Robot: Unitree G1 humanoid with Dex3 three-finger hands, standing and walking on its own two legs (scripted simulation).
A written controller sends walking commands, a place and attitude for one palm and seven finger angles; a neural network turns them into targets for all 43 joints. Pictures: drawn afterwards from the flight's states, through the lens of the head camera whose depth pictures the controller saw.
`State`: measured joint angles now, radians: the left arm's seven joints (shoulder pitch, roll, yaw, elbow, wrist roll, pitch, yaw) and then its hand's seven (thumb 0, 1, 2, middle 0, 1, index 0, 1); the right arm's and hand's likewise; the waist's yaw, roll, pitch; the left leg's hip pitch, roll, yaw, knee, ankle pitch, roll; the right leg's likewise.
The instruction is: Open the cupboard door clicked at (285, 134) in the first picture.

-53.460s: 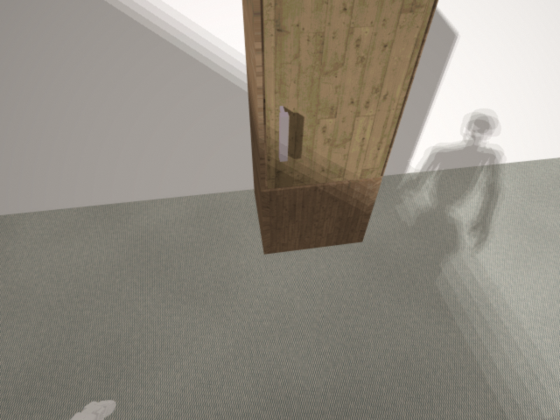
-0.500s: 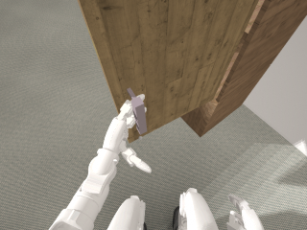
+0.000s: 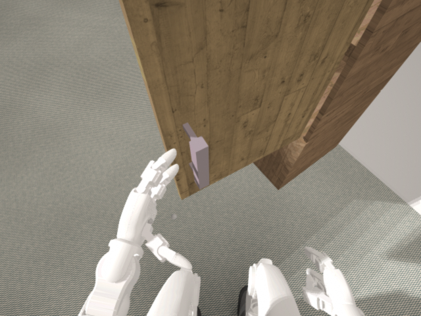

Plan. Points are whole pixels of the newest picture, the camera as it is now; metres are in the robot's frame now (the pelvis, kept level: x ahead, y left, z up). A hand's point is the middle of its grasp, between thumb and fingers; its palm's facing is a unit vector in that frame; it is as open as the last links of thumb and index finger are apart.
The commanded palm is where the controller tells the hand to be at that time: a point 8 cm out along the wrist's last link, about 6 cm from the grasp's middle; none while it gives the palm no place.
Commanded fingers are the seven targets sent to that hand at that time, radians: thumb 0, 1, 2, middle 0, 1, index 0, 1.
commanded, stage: slide the hand sideways off the handle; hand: left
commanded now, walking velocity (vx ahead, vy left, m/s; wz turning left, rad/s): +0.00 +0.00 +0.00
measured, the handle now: (195, 157) +0.40 +0.06 +0.03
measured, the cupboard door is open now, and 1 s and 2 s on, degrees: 83 83 83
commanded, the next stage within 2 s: draw the hand back to the body in 0.44 s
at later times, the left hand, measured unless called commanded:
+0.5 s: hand (148, 233) +0.25 +0.12 +0.02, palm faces -0.22 -0.97 -0.03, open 16.3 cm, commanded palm +0.24 +0.18 +0.03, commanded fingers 0.00 -0.50 0.30 -0.15 -0.30 -0.15 -0.30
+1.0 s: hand (96, 231) +0.23 +0.16 +0.12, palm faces -0.18 -0.98 -0.08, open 16.3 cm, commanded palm +0.21 +0.23 +0.14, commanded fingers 0.00 -0.36 0.36 -0.16 -0.30 -0.16 -0.30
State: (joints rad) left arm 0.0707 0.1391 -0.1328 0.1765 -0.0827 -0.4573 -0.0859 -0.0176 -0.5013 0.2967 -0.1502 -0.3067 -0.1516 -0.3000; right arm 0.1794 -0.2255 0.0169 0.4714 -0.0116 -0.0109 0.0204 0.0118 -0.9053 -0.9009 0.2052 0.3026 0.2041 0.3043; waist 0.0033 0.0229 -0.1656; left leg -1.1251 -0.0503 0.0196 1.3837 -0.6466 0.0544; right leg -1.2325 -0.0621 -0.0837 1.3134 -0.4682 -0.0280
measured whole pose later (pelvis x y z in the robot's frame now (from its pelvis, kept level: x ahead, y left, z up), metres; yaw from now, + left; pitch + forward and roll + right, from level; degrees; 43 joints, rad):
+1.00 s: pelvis +0.02 +0.00 +0.05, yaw -1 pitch +14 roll -2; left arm 0.44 0.30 0.12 -0.19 -0.27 -0.25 -0.31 -0.02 -0.50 0.30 -0.15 -0.30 -0.15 -0.30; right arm 0.29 -0.25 0.05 0.40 0.04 -0.11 -0.07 0.01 -0.90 -0.90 0.21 0.30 0.21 0.30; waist -0.01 0.04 -0.17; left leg -0.81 -0.02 -0.01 1.15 -0.59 0.05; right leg -0.90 -0.02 -0.11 1.06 -0.41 -0.03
